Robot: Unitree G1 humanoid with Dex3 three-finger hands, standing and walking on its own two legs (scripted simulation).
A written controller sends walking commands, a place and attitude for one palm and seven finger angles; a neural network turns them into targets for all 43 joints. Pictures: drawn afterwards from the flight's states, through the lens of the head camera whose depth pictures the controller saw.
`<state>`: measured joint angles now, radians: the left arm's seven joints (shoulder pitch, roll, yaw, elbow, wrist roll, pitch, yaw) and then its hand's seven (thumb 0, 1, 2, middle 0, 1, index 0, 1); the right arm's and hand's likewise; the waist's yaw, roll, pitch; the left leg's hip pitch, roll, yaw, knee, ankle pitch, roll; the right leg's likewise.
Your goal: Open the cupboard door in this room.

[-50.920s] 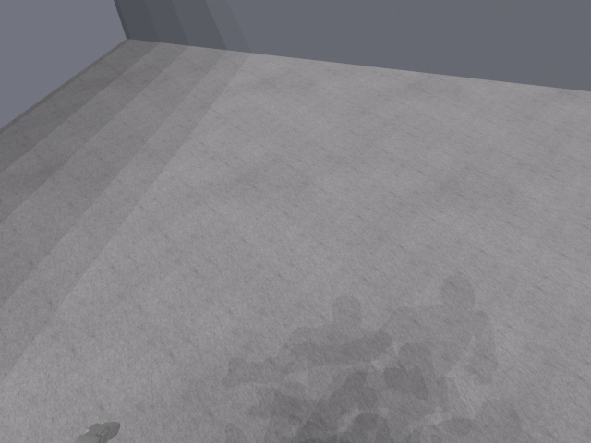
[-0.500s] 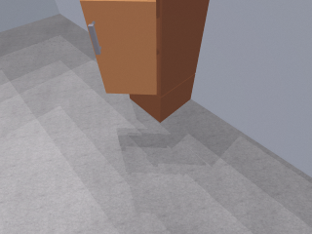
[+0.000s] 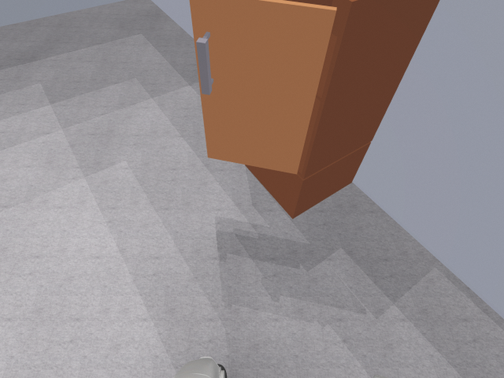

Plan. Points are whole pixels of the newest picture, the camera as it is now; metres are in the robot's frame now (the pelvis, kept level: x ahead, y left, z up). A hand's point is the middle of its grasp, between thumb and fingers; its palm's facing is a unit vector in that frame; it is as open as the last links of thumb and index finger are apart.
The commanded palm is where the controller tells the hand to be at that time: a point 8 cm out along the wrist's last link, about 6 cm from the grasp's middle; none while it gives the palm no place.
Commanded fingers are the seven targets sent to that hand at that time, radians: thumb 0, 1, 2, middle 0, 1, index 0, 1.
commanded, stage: take the last steps up to it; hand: left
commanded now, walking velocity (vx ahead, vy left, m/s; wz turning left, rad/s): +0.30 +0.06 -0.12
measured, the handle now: (207, 64) +0.86 +0.22 +0.00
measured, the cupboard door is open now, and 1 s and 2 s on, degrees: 43 43 43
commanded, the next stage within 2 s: come to a stop and stand still in 0.46 s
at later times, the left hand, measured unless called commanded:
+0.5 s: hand (182, 280) +0.29 +0.17 -0.13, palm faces -0.05 -0.97 -0.22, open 7.4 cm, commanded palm none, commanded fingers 0.00 0.90 0.90 -0.20 -0.30 -0.20 -0.30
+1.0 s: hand (163, 286) +0.29 +0.22 -0.16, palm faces -0.04 -0.97 -0.22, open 7.4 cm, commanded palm none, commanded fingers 0.00 0.90 0.90 -0.20 -0.30 -0.20 -0.30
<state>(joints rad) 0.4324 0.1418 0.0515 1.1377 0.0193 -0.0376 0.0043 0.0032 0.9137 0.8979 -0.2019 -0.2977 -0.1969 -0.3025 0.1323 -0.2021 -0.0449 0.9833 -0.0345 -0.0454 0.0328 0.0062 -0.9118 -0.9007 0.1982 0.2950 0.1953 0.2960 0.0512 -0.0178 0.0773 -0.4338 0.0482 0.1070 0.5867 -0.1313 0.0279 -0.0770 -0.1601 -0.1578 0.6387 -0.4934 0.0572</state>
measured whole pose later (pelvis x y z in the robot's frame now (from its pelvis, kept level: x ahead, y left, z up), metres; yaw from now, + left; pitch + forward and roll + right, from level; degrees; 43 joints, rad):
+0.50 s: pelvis +0.18 +0.00 +0.01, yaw -5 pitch -1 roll +2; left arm 0.15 0.15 0.04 0.97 0.02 -0.07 0.00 0.00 0.91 0.90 -0.20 -0.30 -0.19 -0.30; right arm 0.33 -0.18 -0.04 1.13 -0.02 -0.01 0.00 0.01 -0.92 -0.90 0.20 0.30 0.20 0.30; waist -0.01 0.02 0.06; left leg -0.31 0.01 0.09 0.97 -0.47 0.00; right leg -0.28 -0.04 -0.12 0.57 -0.28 -0.06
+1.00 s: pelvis +0.24 +0.03 +0.01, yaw -6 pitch +1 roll -1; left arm 0.22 0.19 0.06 1.01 0.01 0.06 0.02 0.00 0.91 0.90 -0.20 -0.30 -0.19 -0.30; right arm 0.09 -0.17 -0.04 0.99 -0.03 0.02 -0.04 0.00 -0.91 -0.90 0.20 0.30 0.20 0.30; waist 0.02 0.00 0.09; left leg -0.40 0.07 0.08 0.53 -0.14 0.01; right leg -0.35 0.00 -0.04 0.89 -0.54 0.01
